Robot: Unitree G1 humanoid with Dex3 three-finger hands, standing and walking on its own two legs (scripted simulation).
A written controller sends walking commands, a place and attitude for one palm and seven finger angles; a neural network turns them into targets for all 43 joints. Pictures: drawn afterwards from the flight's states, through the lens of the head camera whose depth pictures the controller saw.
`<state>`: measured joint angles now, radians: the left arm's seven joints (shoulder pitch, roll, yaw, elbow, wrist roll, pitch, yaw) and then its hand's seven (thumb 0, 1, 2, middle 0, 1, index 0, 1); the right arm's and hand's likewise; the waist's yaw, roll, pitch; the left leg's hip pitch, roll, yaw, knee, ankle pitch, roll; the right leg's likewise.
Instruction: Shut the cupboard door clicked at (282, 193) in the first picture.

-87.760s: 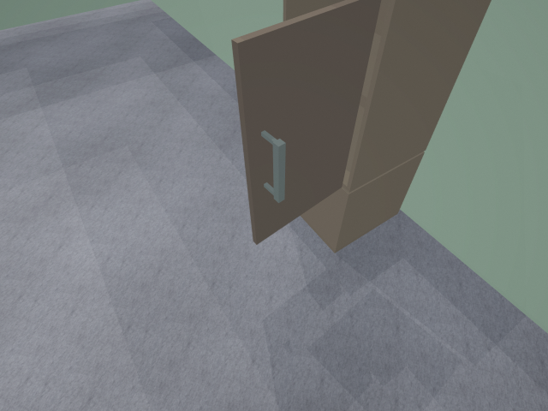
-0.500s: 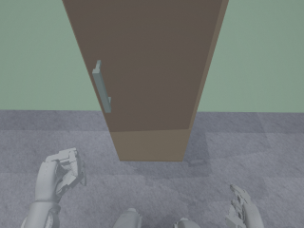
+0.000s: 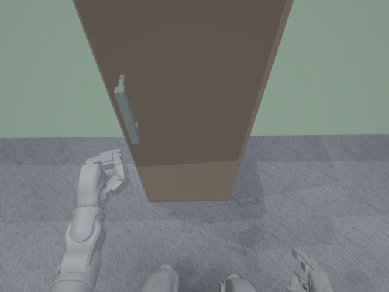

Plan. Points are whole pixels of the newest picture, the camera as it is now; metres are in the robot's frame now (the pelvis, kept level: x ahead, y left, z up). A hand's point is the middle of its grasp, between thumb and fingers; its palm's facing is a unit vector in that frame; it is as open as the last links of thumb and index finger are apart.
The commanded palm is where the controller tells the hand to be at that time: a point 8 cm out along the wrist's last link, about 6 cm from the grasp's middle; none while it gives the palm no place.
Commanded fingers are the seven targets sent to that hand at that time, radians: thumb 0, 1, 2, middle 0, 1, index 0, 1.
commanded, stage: bring the fist close to the handle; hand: left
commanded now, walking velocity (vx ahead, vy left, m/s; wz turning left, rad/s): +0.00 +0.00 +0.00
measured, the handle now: (129, 111) +0.51 +0.18 +0.05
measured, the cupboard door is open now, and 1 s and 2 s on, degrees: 3 3 0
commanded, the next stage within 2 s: push the door shut along its arc in 0.80 s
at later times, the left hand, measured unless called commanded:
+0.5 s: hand (142, 142) +0.41 +0.13 +0.06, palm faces +0.11 -0.99 -0.01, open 3.1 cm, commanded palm +0.37 +0.18 +0.06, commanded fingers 0.00 0.90 0.90 -1.30 -1.50 -1.30 -1.50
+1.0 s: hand (142, 142) +0.41 +0.13 +0.06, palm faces +0.11 -0.99 -0.03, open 3.1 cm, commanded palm +0.39 +0.19 +0.06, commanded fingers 0.00 0.90 0.90 -1.30 -1.50 -1.30 -1.50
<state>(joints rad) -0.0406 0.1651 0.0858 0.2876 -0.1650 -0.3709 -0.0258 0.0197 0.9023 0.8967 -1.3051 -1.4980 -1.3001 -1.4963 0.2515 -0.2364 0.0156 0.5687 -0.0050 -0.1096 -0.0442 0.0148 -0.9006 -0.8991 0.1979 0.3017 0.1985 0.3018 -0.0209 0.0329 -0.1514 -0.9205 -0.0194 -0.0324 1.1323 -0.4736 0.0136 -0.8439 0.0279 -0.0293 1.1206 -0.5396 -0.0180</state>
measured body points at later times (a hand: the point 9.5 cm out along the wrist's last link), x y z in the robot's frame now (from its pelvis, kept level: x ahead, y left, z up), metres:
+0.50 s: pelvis +0.00 +0.00 +0.00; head +0.07 +0.00 +0.44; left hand +0.40 +0.19 +0.06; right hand +0.09 -0.25 -0.11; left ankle +0.04 +0.11 -0.65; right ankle +0.00 -0.11 -0.65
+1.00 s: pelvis +0.00 -0.01 +0.00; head +0.07 -0.01 +0.45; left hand +0.40 +0.19 +0.06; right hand +0.09 -0.27 -0.12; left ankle +0.04 +0.11 -0.65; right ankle +0.00 -0.11 -0.65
